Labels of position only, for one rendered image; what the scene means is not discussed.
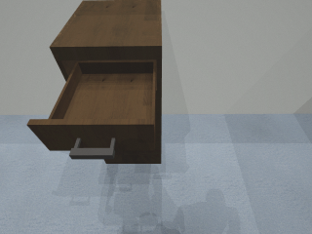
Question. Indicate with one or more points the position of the cabinet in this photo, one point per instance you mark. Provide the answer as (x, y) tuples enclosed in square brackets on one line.
[(116, 30)]

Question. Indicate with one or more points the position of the handle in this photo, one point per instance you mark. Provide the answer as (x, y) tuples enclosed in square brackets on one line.
[(77, 153)]

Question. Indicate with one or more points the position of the drawer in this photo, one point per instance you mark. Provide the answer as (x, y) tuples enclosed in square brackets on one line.
[(102, 100)]

